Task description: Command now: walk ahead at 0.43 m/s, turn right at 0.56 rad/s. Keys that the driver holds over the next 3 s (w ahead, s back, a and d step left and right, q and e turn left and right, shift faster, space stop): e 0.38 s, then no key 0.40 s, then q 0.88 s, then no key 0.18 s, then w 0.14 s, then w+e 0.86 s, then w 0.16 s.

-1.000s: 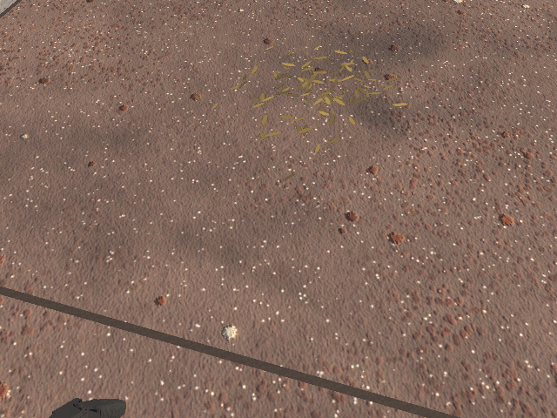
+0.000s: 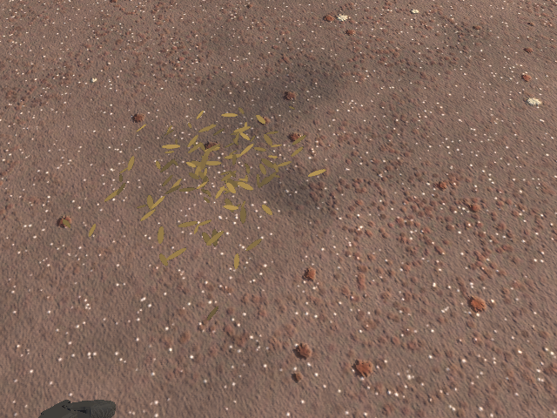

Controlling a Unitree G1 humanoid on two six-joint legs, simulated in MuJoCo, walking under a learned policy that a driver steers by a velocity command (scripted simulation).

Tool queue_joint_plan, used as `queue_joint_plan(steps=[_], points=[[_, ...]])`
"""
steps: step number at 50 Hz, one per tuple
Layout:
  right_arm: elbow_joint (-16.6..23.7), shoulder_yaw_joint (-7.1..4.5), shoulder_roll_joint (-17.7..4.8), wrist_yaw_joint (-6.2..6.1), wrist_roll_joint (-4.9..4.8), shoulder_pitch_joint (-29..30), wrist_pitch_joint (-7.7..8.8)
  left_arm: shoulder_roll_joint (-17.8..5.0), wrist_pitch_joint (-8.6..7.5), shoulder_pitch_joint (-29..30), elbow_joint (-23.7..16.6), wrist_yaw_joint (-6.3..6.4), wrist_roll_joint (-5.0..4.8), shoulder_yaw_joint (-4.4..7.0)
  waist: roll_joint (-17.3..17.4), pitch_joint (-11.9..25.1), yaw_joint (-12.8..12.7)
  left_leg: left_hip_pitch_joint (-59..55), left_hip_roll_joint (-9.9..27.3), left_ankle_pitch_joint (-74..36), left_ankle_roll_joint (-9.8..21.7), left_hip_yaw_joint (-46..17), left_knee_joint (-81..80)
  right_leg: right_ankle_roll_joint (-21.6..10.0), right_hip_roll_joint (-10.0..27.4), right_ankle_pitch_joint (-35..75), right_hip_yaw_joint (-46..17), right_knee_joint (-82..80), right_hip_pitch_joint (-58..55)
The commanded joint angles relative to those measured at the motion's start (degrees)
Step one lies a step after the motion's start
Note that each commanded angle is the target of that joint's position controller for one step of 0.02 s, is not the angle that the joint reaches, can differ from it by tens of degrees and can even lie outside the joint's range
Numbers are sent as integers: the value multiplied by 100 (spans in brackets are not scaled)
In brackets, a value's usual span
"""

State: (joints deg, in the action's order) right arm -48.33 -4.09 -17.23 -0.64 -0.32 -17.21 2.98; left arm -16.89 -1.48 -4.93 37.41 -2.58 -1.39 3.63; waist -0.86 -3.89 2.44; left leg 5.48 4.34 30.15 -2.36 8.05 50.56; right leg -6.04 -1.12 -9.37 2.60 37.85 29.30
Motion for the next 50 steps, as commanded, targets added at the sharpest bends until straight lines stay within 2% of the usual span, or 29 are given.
queue_joint_plan(steps=[1, 2, 3, 4, 7, 10, 15, 17, 19, 20, 21, 22, 23, 24, 25, 26, 28, 30, 33, 36, 37, 38, 39, 40, 41, 43, 45, 47, 50], points=[[944, -68, -818, 99, -210, 620, 451, -1215, -145, -1588, -108, 62, 102, 368, -530, 1701, -919, 4140, -344, 20, 157, -1320, 2929, -1565, 1964, 278, -4115, -2023, -4671], [933, -40, -754, 61, -138, 652, 491, -1056, -183, -1246, -139, 70, 80, 324, -149, 1206, -651, 3917, -107, -425, 195, -1283, 2486, -1349, 1675, 1437, -3243, -1878, -3834], [846, -75, -788, 4, 25, 610, 468, -885, -172, -869, -206, 93, 65, 285, 42, 910, -417, 3562, 77, -652, 139, -1251, 2043, -1162, 1447, 2357, -2609, -1818, -3071], [819, -119, -856, -13, 85, 514, 387, -753, -150, -653, -307, 130, 115, 237, -4, 842, -229, 3107, 165, -777, 96, -1268, 1840, -1089, 1292, 2937, -2233, -1881, -2490], [830, -62, -582, -45, 134, 385, 154, -919, -126, -576, -297, 219, 153, 285, -57, 839, -35, 2638, -3, -1118, -147, -1105, 1115, -1086, 1057, 3991, -1743, -1968, -1695], [933, 24, -390, -63, 146, 756, 83, -1014, -7, -673, -198, 352, 62, 323, -253, 945, -132, 2440, -279, -1964, -281, -1050, -21, -820, 715, 3872, -1431, -1788, -1494], [1106, 37, -463, 49, 55, 1467, 52, -986, 220, -869, -120, 469, 31, 319, -501, 1017, -413, 2112, -598, -2683, -271, -1226, -1369, -485, 676, 2602, -1935, -1428, -1698], [1136, -25, -605, 70, 65, 1471, 78, -934, 257, -831, -144, 479, 41, 305, -578, 968, -372, 2032, -643, -2384, -175, -1375, -1773, -429, 730, 2170, -2393, -1152, -1920], [1093, -83, -668, 74, 78, 1213, 149, -862, 261, -593, -229, 491, 31, 276, -715, 897, -146, 1601, -603, -2672, 16, -1360, -2471, -261, 598, 1698, -2680, -782, -1975], [1058, -114, -779, 51, 137, 992, 196, -696, 244, -570, -272, 488, 58, 220, -573, 1029, -55, 983, -244, -3615, 220, -1470, -2857, -47, 354, 1249, -2525, -336, -1828], [1104, -156, -1091, -8, 245, 811, 193, -366, 210, -803, -336, 486, 180, 113, 308, 1492, -160, -77, 867, -5485, 664, -2408, -2751, 247, -153, -362, -1896, 863, -1264], [994, -177, -1179, -6, 360, 708, 82, -323, 216, -1625, -333, 483, 103, 88, 1754, 1798, -581, -999, 1968, -6292, 1843, -4108, -2797, 600, -842, -3304, -1401, 1970, -52], [1067, -116, -830, 12, 176, 794, 36, -862, 242, -1844, -118, 481, 114, 196, 1337, 1757, -506, -812, 2044, -5136, 2053, -4492, -2918, 826, -436, -3141, -1454, 2783, 238], [1143, -31, -541, 18, 128, 928, 9, -1123, 324, -1396, -54, 500, 66, 287, 848, 1378, -321, -478, 1634, -4519, 1817, -3718, -2872, 947, -310, -2730, -1366, 3196, 326], [1152, 9, -474, 31, 141, 1072, -42, -1043, 417, -1175, -21, 539, 65, 292, 567, 1195, -326, -131, 1287, -3955, 1592, -3212, -2935, 1019, -246, -2427, -1264, 3254, 296], [1150, 29, -466, 28, 100, 1218, -85, -986, 481, -1031, -69, 558, 96, 283, 583, 960, -316, 232, 1153, -3559, 1541, -2968, -3059, 1073, -176, -2199, -1260, 3177, 249], [1084, 40, -496, 18, 143, 1360, -153, -625, 503, -1021, -75, 512, 74, 178, 811, 776, -423, 794, 712, -3235, 1396, -2300, -3276, 1105, -118, -1886, -929, 2457, -293], [1028, 40, -473, 11, 140, 1368, -189, -378, 453, -984, -51, 486, 97, 79, 1007, 885, -370, 762, 574, -3353, 1404, -1993, -3266, 1113, -31, -1842, -649, 1474, -721], [896, -7, -641, 14, 83, 1132, -234, -392, 402, -791, -33, 431, 112, 43, 1135, 1062, -162, 515, 723, -3227, 1520, -2097, -3173, 1019, 77, -1417, -515, 297, -1202], [800, 42, -607, 26, 0, 1119, -266, -410, 386, -1010, 166, 369, 137, 61, 981, 941, -351, 915, 604, -2378, 1255, -2021, -3039, 732, -6, -260, -335, -1285, -2045], [704, 85, -517, 45, 3, 903, -231, -536, 380, -907, 106, 370, 209, 65, 791, 893, -313, 1248, 491, -1973, 932, -1945, -3006, 554, 208, 103, -626, -1517, -2400], [709, 139, -382, 84, 109, 845, -179, -846, 379, -886, 14, 404, 285, 101, 154, 919, -198, 1581, 203, -1545, 568, -1582, -2527, 282, 900, 573, -1362, -1623, -2630], [729, 187, -90, 93, 147, 769, -143, -815, 357, -653, 155, 372, 302, 88, -970, 815, 109, 1074, -306, -1246, 228, -927, -2476, -32, 1073, -364, -1560, -1707, -1641], [649, 189, -222, 92, 219, 965, -142, -314, 289, -391, 53, 328, 327, -42, -741, 622, -29, 725, -264, -1616, 65, -1003, -2461, 38, 888, -1164, -1410, -1881, -1298], [616, 161, -293, 99, 177, 1074, -152, -248, 234, -455, 117, 319, 378, -62, -662, 479, -107, 738, -294, -1813, 70, -1028, -2444, 215, 722, -1522, -1243, -1901, -1245], [562, 106, -475, 54, 88, 1081, -207, -582, 147, -572, 176, 351, 319, 35, -538, 185, -192, 1085, -325, -2000, 177, -1104, -2303, 354, 632, -1207, -1098, -1809, -1352], [611, 57, -568, 47, 9, 1113, -217, -793, 137, -839, 236, 444, 245, 122, -543, 143, -276, 1489, -409, -2093, 249, -1109, -2009, 230, 817, -558, -1138, -1704, -1607], [634, 20, -540, 58, -32, 1018, -238, -864, 190, -919, 226, 530, 210, 184, -675, 180, -299, 1793, -456, -1911, 243, -991, -1559, -45, 1194, 108, -1297, -1667, -1778], [700, -21, -457, 118, -24, 888, -303, -780, 229, -689, 92, 625, 175, 211, -806, 287, -271, 2038, -350, -1017, 276, -870, -756, -415, 1737, 1128, -1497, -1482, -1856]])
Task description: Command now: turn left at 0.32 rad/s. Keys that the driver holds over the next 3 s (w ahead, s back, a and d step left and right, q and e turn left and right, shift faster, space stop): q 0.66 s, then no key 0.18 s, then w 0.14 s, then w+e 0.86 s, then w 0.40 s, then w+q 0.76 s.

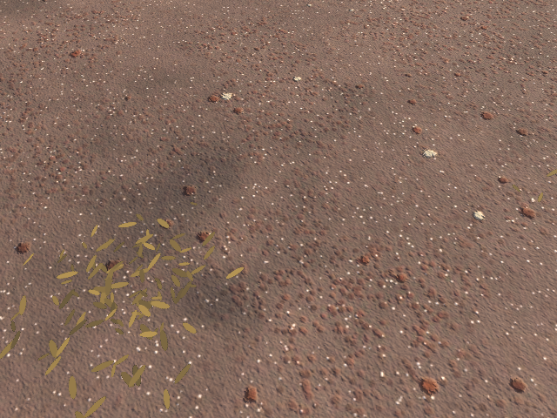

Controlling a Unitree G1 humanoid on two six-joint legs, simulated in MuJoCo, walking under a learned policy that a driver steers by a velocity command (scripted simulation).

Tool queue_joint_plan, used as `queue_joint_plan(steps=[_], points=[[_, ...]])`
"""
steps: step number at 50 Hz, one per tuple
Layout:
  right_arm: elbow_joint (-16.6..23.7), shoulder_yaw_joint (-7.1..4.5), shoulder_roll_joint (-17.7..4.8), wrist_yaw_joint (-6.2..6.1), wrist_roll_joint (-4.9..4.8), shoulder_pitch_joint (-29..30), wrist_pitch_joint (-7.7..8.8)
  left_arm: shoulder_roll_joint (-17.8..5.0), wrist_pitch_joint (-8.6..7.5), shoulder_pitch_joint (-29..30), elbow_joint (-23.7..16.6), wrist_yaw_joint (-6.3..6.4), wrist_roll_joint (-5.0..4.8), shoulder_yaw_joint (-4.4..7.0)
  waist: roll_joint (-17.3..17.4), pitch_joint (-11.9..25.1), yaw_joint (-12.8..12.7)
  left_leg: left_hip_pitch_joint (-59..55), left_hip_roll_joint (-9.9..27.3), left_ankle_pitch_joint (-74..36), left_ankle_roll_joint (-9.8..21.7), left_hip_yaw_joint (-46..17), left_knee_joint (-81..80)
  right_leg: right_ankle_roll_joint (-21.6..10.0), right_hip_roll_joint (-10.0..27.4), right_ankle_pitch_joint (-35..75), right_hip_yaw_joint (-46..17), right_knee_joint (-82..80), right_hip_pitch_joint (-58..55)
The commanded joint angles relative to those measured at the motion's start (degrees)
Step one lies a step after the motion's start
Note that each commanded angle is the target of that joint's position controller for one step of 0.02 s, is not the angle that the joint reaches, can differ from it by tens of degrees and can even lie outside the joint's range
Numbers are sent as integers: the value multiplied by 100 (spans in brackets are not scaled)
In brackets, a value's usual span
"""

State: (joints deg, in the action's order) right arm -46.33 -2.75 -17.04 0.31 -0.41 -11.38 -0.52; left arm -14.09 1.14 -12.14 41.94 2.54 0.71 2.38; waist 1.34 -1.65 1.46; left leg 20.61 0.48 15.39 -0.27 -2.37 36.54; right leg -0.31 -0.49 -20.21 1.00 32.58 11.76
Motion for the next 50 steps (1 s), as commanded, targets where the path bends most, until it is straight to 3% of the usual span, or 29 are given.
queue_joint_plan(steps=[1, 3, 4, 5, 6, 7, 9, 10, 13, 16, 21, 24, 25, 26, 27, 28, 30, 31, 34, 36, 38, 40, 43, 44, 45, 46, 47, 48, 50], points=[[528, -164, -443, 51, -15, 281, 30, -1048, -38, 133, -399, 132, -55, 343, -986, 76, -150, 566, 79, 646, 101, 212, 750, -1037, 1773, 2566, -1317, -832, -135], [535, -178, -412, 111, -35, 146, 16, -1090, -22, 291, -434, 154, -130, 381, -799, 149, -65, 246, 63, 252, 222, 335, 203, -866, 1671, 2798, -1004, -489, -80], [544, -219, -523, 121, -27, 80, 18, -1086, -14, 192, -401, 154, -141, 399, -572, 199, -61, -113, 47, -588, 340, 184, -290, -622, 1414, 2455, -700, -145, 79], [608, -373, -1078, 87, 7, 93, 28, -951, -28, -17, -478, 147, -47, 392, 521, 268, -275, -485, 561, -2223, 703, -973, -812, -149, 689, 1657, 20, 794, 535], [594, -449, -1355, 78, 58, -301, 41, -778, -38, 351, -650, 157, 29, 326, 1437, 466, 34, -1265, 1362, -3149, 1621, -2598, -1421, 349, -271, -307, 314, 2098, 1590], [556, -357, -1163, 72, 148, -667, 126, -631, -58, 567, -734, 134, 6, 272, 1398, 898, 269, -1932, 1820, -3387, 2068, -3229, -1657, 363, -334, -2056, -475, 3261, 2190], [718, -340, -1088, 16, 49, -189, 239, -735, -58, 401, -608, 90, -99, 304, 380, 895, 40, -1926, 1583, -3135, 1745, -2559, -1433, 314, -71, -1543, -765, 3855, 2439], [770, -328, -1052, -40, -33, 34, 206, -832, -64, 405, -581, 105, -71, 336, 147, 778, -30, -1761, 1447, -2955, 1554, -2288, -1455, 333, 46, -1159, -785, 3532, 2432], [832, -317, -974, -168, -38, 157, 20, -689, -100, 385, -552, 85, -97, 306, 445, 754, -99, -1428, 963, -2401, 1319, -1902, -1600, 471, -56, -570, -589, 2549, 1891], [915, -375, -1041, -240, -42, 176, -75, -611, -139, 427, -539, 34, -123, 261, 561, 771, -41, -1300, 859, -1826, 1300, -1976, -1656, 542, -162, -343, -592, 1556, 1492], [1055, -425, -1068, -214, -59, 386, -184, -761, -225, 316, -514, -98, -151, 310, 866, 639, -36, -840, 784, -1114, 1221, -2503, -1729, 456, -286, -36, -594, 433, 789], [1130, -405, -966, -232, -157, 556, -247, -788, -304, -56, -384, -158, -134, 371, 778, 613, -284, -483, 459, -708, 861, -2525, -1399, 214, -216, 926, -470, -1051, -73], [1142, -353, -775, -239, -131, 402, -244, -1073, -297, -190, -385, -132, -64, 451, 334, 699, -239, 23, 147, 120, 560, -2213, -845, -55, 513, 1017, -1037, -1358, -629], [1204, -294, -510, -216, -82, 123, -208, -1573, -233, -38, -473, -99, 62, 540, -1199, 598, 62, 998, -797, 1569, 184, -1092, 446, -765, 1742, 1584, -2432, -1619, -870], [1231, -435, -918, -210, -32, 192, -131, -1484, -254, 135, -568, -135, 275, 520, -1529, 431, -49, 1358, -670, 2054, -61, -753, 1850, -1436, 2396, 1620, -3167, -1835, -245], [1120, -544, -1211, -202, -47, 101, -128, -1148, -287, 485, -702, -113, 237, 415, -1062, 318, 70, 1278, -430, 1664, -145, -833, 2578, -1412, 2181, 1411, -2729, -1813, -22], [879, -548, -1037, -220, -40, -152, -244, -821, -293, 859, -775, -55, 27, 311, -830, 164, 144, 1383, -367, 968, -345, -661, 3208, -1012, 1519, 1199, -1717, -1683, -35], [885, -513, -907, -205, -45, -168, -281, -793, -280, 837, -757, -26, -18, 282, -846, 104, 90, 1475, -327, 800, -437, -588, 3420, -1018, 1439, 1468, -1457, -1637, -81], [1166, -395, -647, -156, -115, 309, -251, -872, -202, 346, -653, 41, 27, 296, -959, 143, -271, 1631, -163, 569, -610, -234, 2752, -1174, 1347, 1900, -1035, -1600, -573], [1293, -317, -510, -124, -71, 465, -223, -1011, -160, 115, -570, 32, 18, 343, -1016, 333, -401, 1422, -60, 777, -642, -192, 2110, -1290, 1484, 2262, -1035, -1475, -917], [1336, -231, -388, -78, -26, 460, -204, -1161, -135, 207, -571, -27, -23, 388, -1081, 452, -395, 834, 15, 1019, -568, 11, 1386, -1316, 1535, 2596, -874, -1375, -794], [1324, -223, -443, -55, -30, 391, -203, -1264, -116, 218, -531, -96, -81, 411, -1176, 507, -392, 313, -51, 1030, -486, 254, 771, -1339, 1577, 2958, -820, -1274, -642], [1120, -215, -404, -18, -29, -76, -212, -1197, -102, 253, -422, -149, -220, 355, -1065, 614, -134, -730, -197, -67, -188, 499, -980, -1139, 1501, 2578, -705, -968, -386], [1028, -213, -420, -18, -22, -261, -212, -1005, -130, 95, -320, -171, -235, 276, -901, 627, -45, -1474, -229, -480, -7, 456, -1667, -854, 1337, 1692, -580, -859, 71], [971, -224, -561, -56, -23, -535, -206, -680, -193, -51, -251, -230, -93, 152, -364, 857, -17, -2501, 277, -712, 165, -272, -1654, -403, 1014, 560, -258, -343, 827], [982, -355, -1188, -124, -16, -732, -217, -270, -285, -44, -481, -304, 133, 7, 1177, 979, -145, -2950, 1486, -190, 867, -1829, -1628, 137, 249, -1058, 550, 899, 2013], [907, -421, -1330, -60, 60, -1124, -105, -829, -325, 710, -651, -245, -40, 152, 1149, 563, 534, -2298, 2038, 1360, 1726, -2964, -2422, 224, 166, -1696, 86, 1906, 2744], [871, -353, -1168, -47, 124, -964, 44, -1147, -342, 852, -695, -226, -223, 292, 864, 7, 421, -1993, 1971, 2300, 1744, -2996, -2703, 134, 379, -1341, -209, 2512, 3122], [852, -235, -795, -99, 21, -540, 231, -1113, -352, 520, -462, -230, -212, 337, 1000, -314, 143, -1901, 1585, 2230, 1348, -2334, -2868, 26, 554, -476, -312, 2670, 3331]])
Over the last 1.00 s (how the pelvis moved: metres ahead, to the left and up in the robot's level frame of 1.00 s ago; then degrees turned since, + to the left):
0.23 -0.01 0.01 -16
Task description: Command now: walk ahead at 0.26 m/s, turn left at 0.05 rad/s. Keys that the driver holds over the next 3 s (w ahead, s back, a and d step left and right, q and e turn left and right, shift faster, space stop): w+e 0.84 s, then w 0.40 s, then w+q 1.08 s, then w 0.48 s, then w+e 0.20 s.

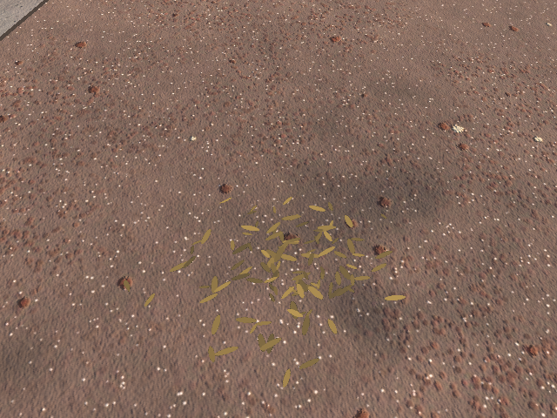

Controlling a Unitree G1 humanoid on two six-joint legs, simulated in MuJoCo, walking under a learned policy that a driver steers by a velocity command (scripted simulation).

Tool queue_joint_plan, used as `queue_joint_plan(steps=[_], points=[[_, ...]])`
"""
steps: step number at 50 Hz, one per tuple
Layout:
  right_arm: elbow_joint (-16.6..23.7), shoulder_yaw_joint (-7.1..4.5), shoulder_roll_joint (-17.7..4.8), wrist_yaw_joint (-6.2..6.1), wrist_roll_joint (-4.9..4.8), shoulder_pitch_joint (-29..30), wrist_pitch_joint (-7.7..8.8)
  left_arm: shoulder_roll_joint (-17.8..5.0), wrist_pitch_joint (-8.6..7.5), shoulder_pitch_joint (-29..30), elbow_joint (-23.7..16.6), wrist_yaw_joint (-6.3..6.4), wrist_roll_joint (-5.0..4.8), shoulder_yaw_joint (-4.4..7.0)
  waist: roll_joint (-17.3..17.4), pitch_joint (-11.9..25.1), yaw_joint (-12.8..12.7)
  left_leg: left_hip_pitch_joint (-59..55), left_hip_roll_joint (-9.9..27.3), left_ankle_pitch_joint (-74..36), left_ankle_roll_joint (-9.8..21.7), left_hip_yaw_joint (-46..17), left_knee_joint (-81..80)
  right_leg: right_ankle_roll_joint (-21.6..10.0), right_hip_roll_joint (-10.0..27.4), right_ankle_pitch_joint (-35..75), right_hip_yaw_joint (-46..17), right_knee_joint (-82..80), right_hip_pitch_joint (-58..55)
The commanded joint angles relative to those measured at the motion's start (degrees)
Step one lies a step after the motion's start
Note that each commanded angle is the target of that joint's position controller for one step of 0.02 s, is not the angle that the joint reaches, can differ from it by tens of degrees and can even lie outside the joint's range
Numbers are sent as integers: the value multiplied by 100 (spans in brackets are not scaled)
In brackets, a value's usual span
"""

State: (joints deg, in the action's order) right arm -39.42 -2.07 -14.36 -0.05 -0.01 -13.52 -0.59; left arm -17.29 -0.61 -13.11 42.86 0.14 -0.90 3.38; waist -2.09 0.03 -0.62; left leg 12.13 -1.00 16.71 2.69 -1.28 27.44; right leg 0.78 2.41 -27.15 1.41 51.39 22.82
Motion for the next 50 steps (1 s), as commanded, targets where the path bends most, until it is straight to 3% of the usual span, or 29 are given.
queue_joint_plan(steps=[1, 4, 8, 12, 16, 18, 19, 20, 21, 22, 23, 24, 25, 26, 28, 30, 33, 36, 39, 42, 44, 45, 46, 47, 48, 49, 50], points=[[149, -268, -970, -93, -23, -253, 290, -745, -203, 535, -482, -7, -24, 243, 1255, -529, 287, -1047, 1603, 1684, 923, -2115, -2028, -84, 327, 682, -404, 736, 2225], [102, -265, -874, -120, 59, -339, 427, -460, -296, 432, -329, -94, -45, 179, 896, -360, 262, -1132, 1427, 457, 807, -1301, -2132, -19, 330, 1697, -342, 645, 2201], [-19, -327, -994, -90, 55, -445, 513, -312, -278, 676, -425, -143, -53, 96, 785, -393, 383, -1049, 1481, -291, 828, -579, -2234, 137, 270, 2275, -418, -265, 1994], [-190, -397, -1135, -53, -10, -577, 527, -266, -260, 987, -617, -229, -48, 22, 696, -614, 502, -1116, 1662, -680, 810, -68, -2263, 54, 270, 2496, -326, -1002, 1886], [-334, -457, -1236, -39, -107, -667, 475, -290, -279, 1227, -852, -352, -55, -17, 636, -757, 526, -1385, 1786, -972, 656, 298, -2048, -269, 233, 2173, -98, -1471, 1672], [-348, -499, -1373, -44, -121, -616, 412, -405, -275, 1084, -933, -381, -52, 28, 699, -577, 360, -1502, 1782, -2345, 540, 503, -1509, -500, -4, 1730, 193, -1596, 1166], [-332, -507, -1430, -60, -118, -539, 372, -545, -265, 658, -874, -368, -49, 115, 716, -223, 75, -1448, 1679, -3647, 416, 736, -781, -631, -253, 1697, 404, -1688, 430], [-306, -468, -1354, -90, -98, -552, 336, -806, -247, -206, -651, -325, -66, 284, 605, 350, -365, -1102, 1425, -4572, 220, 1053, 461, -798, -583, 1781, 542, -1818, -845], [-200, -366, -1156, -131, 3, -642, 362, -1214, -203, -1232, -431, -239, -114, 475, 230, 973, -804, 118, 1176, -3763, -52, 1124, 2094, -1066, -295, 1737, -207, -1779, -2608], [188, -82, -335, -64, 168, -1128, 503, -1972, -215, -1386, -437, -195, -141, 589, -1612, 1640, -292, 2574, 34, 1065, -512, 833, 4413, -2198, 1396, 183, -3751, -2611, -4413], [122, -145, -787, -9, -34, -600, 716, -1403, -288, -1492, -592, -202, -97, 412, -864, 2181, -673, 3129, -58, 1550, -422, -488, 5108, -2279, 1701, -506, -5074, -3586, -4622], [301, -244, -1154, 44, -262, -63, 825, -1137, -343, -1233, -553, -203, -13, 324, -587, 1284, -693, 3617, 220, 1019, -272, -482, 5136, -1979, 1584, -25, -4247, -3650, -4092], [349, -197, -1083, 22, -209, 90, 893, -1046, -368, -902, -604, -195, -9, 292, -118, 842, -495, 3469, 488, 539, -171, -427, 4739, -1830, 1357, 594, -3568, -3576, -3334], [331, -210, -1059, -13, -41, 155, 911, -888, -354, -526, -676, -183, 6, 239, 133, 493, -273, 3169, 662, 239, -181, -402, 4242, -1732, 1136, 1265, -3004, -3590, -2569], [306, -249, -1042, -2, 40, -36, 803, -747, -353, -134, -848, -143, 105, 179, -122, 307, 64, 2536, 784, -91, -248, -429, 3810, -1726, 837, 1981, -2499, -3848, -1710], [259, -224, -910, 6, 94, -124, 684, -771, -382, -100, -811, -94, 54, 186, -87, 166, 169, 2406, 741, -239, -423, -291, 3439, -1792, 728, 2544, -2123, -3986, -1243], [435, -151, -735, -10, 125, 487, 626, -889, -380, -284, -675, -1, 9, 219, -39, -142, 22, 2480, 590, -1176, -652, -185, 2265, -1649, 462, 2796, -1683, -4048, -887], [576, -74, -556, 47, 74, 1206, 688, -950, -324, -537, -537, 60, -42, 244, -162, -198, -257, 1980, 279, -2178, -696, -104, 914, -1371, 220, 2503, -1495, -3902, -719], [688, -105, -670, 124, -18, 1617, 755, -986, -272, -835, -385, 87, -99, 269, -213, -198, -389, 1734, 126, -2355, -631, -226, 328, -1297, 388, 2297, -1874, -3655, -1016], [678, -203, -889, 168, -37, 1516, 808, -936, -192, -854, -337, 125, -89, 278, -373, -123, -248, 1580, 119, -1790, -424, -392, 20, -1153, 614, 2460, -2361, -3126, -1641], [502, -297, -1018, 150, -21, 858, 852, -839, -149, -770, -330, 115, -38, 256, -504, 142, 76, 767, 68, -1531, -162, -151, -192, -1013, 553, 3294, -2319, -2563, -1803], [395, -383, -1185, 118, 43, 232, 881, -615, -152, -774, -355, 83, 7, 169, -400, 685, 383, -343, 321, -1567, 92, -263, -187, -843, 236, 3557, -2066, -1654, -1597], [345, -455, -1518, 83, 126, -615, 865, -279, -167, -1031, -451, 73, 141, 32, 354, 1638, 582, -2039, 1353, -1358, 547, -1430, 89, -619, -212, 2294, -1659, 0, -684], [16, -546, -1759, 157, 99, -1027, 784, -9, -224, -1871, -451, 59, -87, -56, 2318, 2119, 235, -3448, 2362, 244, 1408, -4174, -708, -248, -923, -576, -1165, 1728, 1281], [104, -415, -1178, 182, -48, -913, 770, -616, -241, -1584, -328, 74, -165, 39, 1455, 1556, 425, -3099, 2288, 1437, 1229, -4387, -1052, -225, -533, -412, -1423, 2301, 1880], [133, -337, -917, 154, -53, -584, 739, -877, -241, -830, -452, 68, -144, 113, 876, 779, 546, -2369, 2070, 1173, 1015, -3450, -1113, -217, -346, 112, -1255, 2358, 2036], [161, -295, -867, 146, 13, -321, 708, -820, -253, -398, -565, 76, -62, 98, 458, 358, 466, -1668, 1839, 394, 938, -2802, -1196, -202, -161, 457, -1059, 2201, 1911]])
Over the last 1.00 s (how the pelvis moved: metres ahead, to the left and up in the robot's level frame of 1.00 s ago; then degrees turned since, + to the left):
0.01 0.02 0.01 28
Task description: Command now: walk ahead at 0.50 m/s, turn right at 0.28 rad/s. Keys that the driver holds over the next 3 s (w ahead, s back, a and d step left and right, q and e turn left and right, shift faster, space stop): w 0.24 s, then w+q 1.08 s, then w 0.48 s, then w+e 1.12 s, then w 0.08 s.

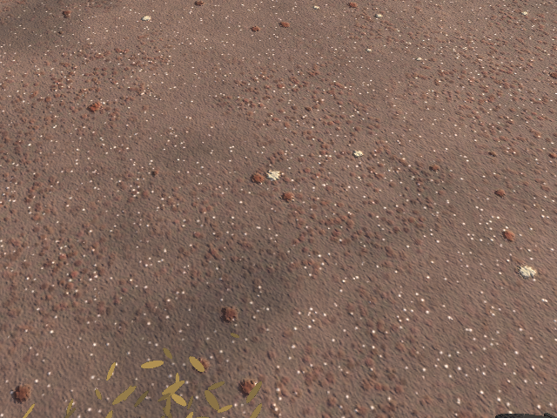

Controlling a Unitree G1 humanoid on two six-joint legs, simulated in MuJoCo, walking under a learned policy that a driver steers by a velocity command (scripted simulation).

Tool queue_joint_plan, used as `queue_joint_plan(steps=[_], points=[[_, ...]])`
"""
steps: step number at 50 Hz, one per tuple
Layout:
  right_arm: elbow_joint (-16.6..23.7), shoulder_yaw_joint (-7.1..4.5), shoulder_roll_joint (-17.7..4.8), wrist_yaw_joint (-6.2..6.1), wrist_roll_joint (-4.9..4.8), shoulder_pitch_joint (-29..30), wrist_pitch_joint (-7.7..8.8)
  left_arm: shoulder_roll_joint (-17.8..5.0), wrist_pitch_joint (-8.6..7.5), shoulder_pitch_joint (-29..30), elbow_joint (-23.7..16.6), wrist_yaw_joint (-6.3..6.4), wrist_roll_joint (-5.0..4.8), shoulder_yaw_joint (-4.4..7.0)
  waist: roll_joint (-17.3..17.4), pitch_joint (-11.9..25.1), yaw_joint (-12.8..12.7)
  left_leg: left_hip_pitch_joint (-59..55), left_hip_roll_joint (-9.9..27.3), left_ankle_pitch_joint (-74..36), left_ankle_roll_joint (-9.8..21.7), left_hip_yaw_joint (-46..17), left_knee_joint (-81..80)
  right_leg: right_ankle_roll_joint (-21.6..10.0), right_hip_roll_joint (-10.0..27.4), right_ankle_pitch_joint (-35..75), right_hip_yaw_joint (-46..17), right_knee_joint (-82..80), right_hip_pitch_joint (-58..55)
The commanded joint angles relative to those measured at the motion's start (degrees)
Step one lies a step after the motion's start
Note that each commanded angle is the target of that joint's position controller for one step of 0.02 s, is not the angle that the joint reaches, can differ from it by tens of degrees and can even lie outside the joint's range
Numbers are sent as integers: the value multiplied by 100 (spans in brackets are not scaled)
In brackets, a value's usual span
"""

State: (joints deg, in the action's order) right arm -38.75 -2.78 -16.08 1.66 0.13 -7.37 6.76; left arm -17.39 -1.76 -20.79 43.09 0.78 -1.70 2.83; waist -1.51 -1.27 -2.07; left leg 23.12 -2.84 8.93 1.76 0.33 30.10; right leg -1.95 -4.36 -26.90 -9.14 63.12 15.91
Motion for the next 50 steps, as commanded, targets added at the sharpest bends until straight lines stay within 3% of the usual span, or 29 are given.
queue_joint_plan(steps=[1, 2, 5, 7, 10, 13, 15, 17, 18, 19, 20, 21, 22, 23, 25, 26, 28, 32, 36, 41, 43, 44, 45, 46, 47, 48, 49, 50], points=[[46, -196, -620, -36, 31, -797, -44, -713, -174, 604, -674, -11, 91, 154, 349, 190, 507, -2279, 1829, 539, 1053, -2522, -1581, 76, 675, 676, 42, 698, 2532], [20, -162, -560, -53, 75, -746, -31, -604, -187, 573, -688, -46, 88, 143, 529, 156, 357, -1985, 1662, 128, 1015, -2186, -1699, 70, 829, 831, 102, 454, 2273], [-136, -166, -590, -59, -30, -826, 5, -298, -165, 537, -660, -94, 101, 52, 685, 128, 245, -1700, 1541, -574, 1152, -1629, -1984, 156, 961, 891, 393, -245, 2125], [-229, -215, -793, -79, -67, -898, -9, -179, -185, 906, -790, -110, 156, -20, 588, 9, 318, -1626, 1564, -861, 1228, -1361, -2156, 242, 1039, 1261, 515, -934, 2223], [-341, -234, -940, -99, -100, -1000, -76, -95, -256, 1438, -878, -171, 141, -83, 551, -69, 497, -1548, 1374, -1010, 1073, -838, -2230, 263, 972, 2264, 687, -2088, 1927], [-531, -233, -1014, -97, -157, -1375, -143, -143, -307, 1980, -1008, -228, 93, -75, 556, -145, 700, -1575, 1385, -1041, 961, -717, -2137, 264, 787, 2816, 813, -2794, 1521], [-634, -236, -1042, -111, -191, -1537, -212, -225, -348, 2196, -1122, -273, 70, -37, 580, -219, 671, -1794, 1532, -1048, 891, -894, -1969, 183, 709, 2704, 742, -3111, 1438], [-670, -273, -1150, -148, -196, -1534, -283, -385, -393, 2075, -1117, -299, 70, 35, 631, -170, 485, -2002, 1655, -1192, 776, -1063, -1698, 68, 640, 2425, 713, -3382, 1107], [-663, -282, -1194, -164, -198, -1446, -313, -485, -410, 1762, -1036, -289, 81, 97, 635, -21, 247, -1963, 1598, -1593, 680, -1019, -1351, -20, 560, 2368, 792, -3569, 577], [-653, -241, -1099, -171, -172, -1434, -321, -689, -409, 1112, -839, -243, 107, 220, 550, 388, -85, -1765, 1329, -2122, 533, -834, -592, -155, 487, 2327, 876, -3690, -426], [-535, -123, -806, -169, -78, -1364, -303, -1007, -395, 180, -683, -175, 189, 342, 310, 1133, -523, -967, 1013, -1435, 312, -611, 792, -434, 1137, 2348, 327, -3477, -1920], [-377, 70, -166, -176, -62, -1999, -228, -1543, -319, -363, -609, -132, 289, 467, -1115, 2044, -406, 1103, 199, 1074, -131, -87, 2957, -1171, 2662, 1497, -1917, -3703, -3934], [-436, 6, -469, -184, -189, -1978, -174, -1136, -291, -468, -565, -147, 244, 367, -1295, 2196, -496, 1753, 186, 2413, -158, -715, 3937, -1355, 2857, 594, -3089, -4389, -3716], [-340, -135, -884, -177, -305, -1560, -177, -827, -295, -147, -536, -149, 182, 263, -883, 1309, -450, 2141, 462, 2035, -120, -791, 4268, -1145, 2679, 327, -2361, -4541, -3051], [-235, -156, -812, -192, -206, -1089, -238, -453, -330, 531, -514, -176, 194, 149, -496, 463, -137, 1930, 840, 1233, -124, -607, 3937, -964, 2235, 1068, -1145, -4880, -1747], [-262, -181, -734, -190, -177, -1146, -314, -321, -380, 751, -493, -183, 232, 121, -580, 299, 51, 1621, 986, 966, -135, -656, 3742, -897, 2065, 1468, -688, -5077, -1297], [-309, -157, -494, -173, -191, -1264, -451, -305, -475, 945, -403, -184, 245, 158, -504, 155, 228, 1281, 1037, 680, -194, -627, 3617, -919, 1971, 2078, -108, -5379, -828], [-99, -149, -383, -157, -139, -851, -530, -503, -547, 888, -164, -125, 256, 251, -181, -99, 240, 1645, 1049, -222, -286, -714, 2815, -945, 1943, 2878, 741, -5596, -877], [139, -67, -243, 6, -138, -115, -463, -723, -471, 712, -8, -54, 216, 305, -47, -289, -33, 1455, 959, -1164, -203, -302, 1494, -806, 1839, 3045, 1458, -5651, -1055], [581, -50, -280, 164, -145, 659, -469, -956, -280, 280, 243, -42, 78, 390, -8, -503, -256, 1670, 830, -718, 72, 76, 708, -669, 2096, 3569, 1803, -5307, -1985], [686, -117, -412, 199, -134, 591, -491, -1099, -195, 317, 255, -18, 35, 429, -173, -295, -86, 1252, 548, -173, 273, 370, 607, -544, 2112, 5146, 1987, -4729, -2232], [676, -186, -535, 196, -126, 345, -517, -1191, -153, 348, 241, 5, 10, 455, -302, -52, 99, 809, 328, 139, 396, 545, 636, -481, 2092, 6154, 2067, -4209, -2290], [559, -309, -738, 173, -138, -251, -539, -1241, -105, 405, 221, 24, -9, 465, -326, 309, 464, 13, 72, 269, 556, 669, 540, -395, 2002, 6778, 2172, -3317, -2169], [312, -501, -1051, 95, -154, -1208, -569, -1153, -93, 462, 190, 47, -19, 418, -186, 804, 985, -1461, -128, -80, 785, 590, 165, -192, 1782, 6423, 2305, -2039, -1497], [164, -654, -1573, -39, -189, -1865, -642, -691, -148, 243, 67, 39, 210, 252, 835, 1293, 1051, -3189, 913, -360, 1169, -1037, 135, 82, 1410, 3209, 2280, -171, 164], [381, -647, -1920, -20, -189, -1484, -553, -198, -330, 3, -272, -37, 241, 65, 1810, 2028, 476, -4631, 2150, 990, 2361, -4474, -862, 372, 155, -717, 1273, 1641, 2349], [441, -492, -1362, 36, -151, -1550, -466, -794, -521, 688, -333, -119, 46, 183, 849, 2031, 929, -4540, 2188, 1298, 2110, -4506, -1384, 253, 459, -486, 325, 1826, 2943], [389, -421, -1138, 40, -108, -1399, -389, -843, -612, 1069, -494, -151, -101, 189, 673, 1238, 857, -3863, 1998, 954, 1872, -3672, -1408, 125, 669, 12, 402, 1530, 3146]])
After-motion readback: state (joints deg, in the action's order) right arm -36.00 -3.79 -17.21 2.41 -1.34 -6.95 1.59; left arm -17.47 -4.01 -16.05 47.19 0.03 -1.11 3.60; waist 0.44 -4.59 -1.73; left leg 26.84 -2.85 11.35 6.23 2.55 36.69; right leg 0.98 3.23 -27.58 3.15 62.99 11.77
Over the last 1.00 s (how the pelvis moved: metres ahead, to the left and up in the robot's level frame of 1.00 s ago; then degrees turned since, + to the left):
0.49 -0.14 -0.01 -29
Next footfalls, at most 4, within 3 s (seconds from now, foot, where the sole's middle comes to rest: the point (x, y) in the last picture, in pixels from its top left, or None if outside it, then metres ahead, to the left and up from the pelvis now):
0.40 right None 0.38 -0.16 -0.76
0.92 left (248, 355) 0.62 0.13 -0.76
1.40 right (280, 244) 0.96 0.06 -0.76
1.92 left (157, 222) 1.03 0.43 -0.76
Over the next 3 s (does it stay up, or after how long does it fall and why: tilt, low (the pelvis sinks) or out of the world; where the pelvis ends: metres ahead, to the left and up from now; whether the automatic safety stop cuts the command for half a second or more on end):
stays up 1.51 0.48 0.00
